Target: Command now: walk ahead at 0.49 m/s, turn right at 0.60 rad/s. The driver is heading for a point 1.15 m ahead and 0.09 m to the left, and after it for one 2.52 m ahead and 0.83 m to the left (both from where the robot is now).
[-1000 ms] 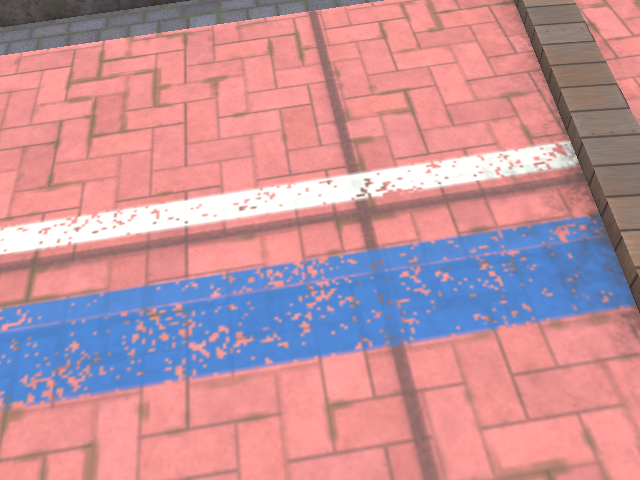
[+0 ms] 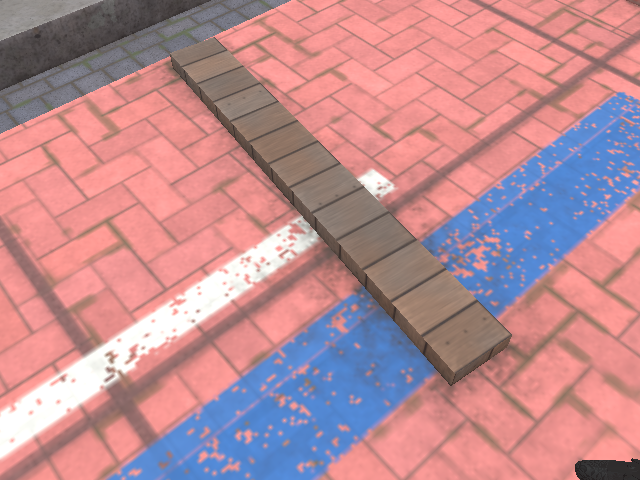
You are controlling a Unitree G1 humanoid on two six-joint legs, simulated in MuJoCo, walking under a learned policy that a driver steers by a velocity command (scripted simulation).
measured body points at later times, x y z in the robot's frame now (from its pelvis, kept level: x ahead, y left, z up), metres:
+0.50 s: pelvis +0.25 +0.07 +0.01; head +0.29 +0.09 +0.46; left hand +0.47 +0.30 -0.10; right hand +0.26 -0.20 -0.10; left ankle +0.25 +0.16 -0.74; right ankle +0.35 -0.10 -0.68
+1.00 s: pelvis +0.36 +0.05 -0.01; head +0.37 +0.06 +0.44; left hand +0.53 +0.28 -0.13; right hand +0.42 -0.22 -0.13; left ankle +0.37 +0.19 -0.74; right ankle +0.41 -0.07 -0.74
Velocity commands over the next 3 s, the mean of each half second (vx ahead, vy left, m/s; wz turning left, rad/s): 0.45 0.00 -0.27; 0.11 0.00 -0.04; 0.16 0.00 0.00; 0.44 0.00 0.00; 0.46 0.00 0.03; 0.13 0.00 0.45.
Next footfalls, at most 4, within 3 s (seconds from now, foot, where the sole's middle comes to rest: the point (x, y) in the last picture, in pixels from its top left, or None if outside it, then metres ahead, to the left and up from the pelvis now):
0.20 left None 0.29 0.16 -0.78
0.66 right None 0.45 -0.08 -0.78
0.92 left None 0.41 0.19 -0.78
1.88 left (289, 320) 0.84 0.15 -0.78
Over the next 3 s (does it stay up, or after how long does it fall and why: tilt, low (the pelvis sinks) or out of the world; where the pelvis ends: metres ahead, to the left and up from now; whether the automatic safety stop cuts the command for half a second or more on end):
stays up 1.09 0.04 0.05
